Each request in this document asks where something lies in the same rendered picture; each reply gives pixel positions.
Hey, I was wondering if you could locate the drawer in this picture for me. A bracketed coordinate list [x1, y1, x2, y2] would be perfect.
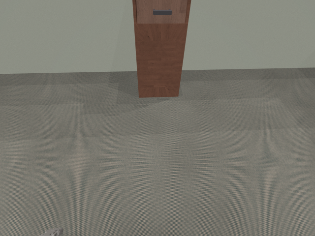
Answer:
[136, 0, 188, 24]

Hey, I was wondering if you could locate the cabinet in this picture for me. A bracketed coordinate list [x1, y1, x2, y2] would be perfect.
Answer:
[132, 0, 191, 98]

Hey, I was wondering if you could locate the handle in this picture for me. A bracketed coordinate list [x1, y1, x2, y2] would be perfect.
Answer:
[153, 9, 172, 15]

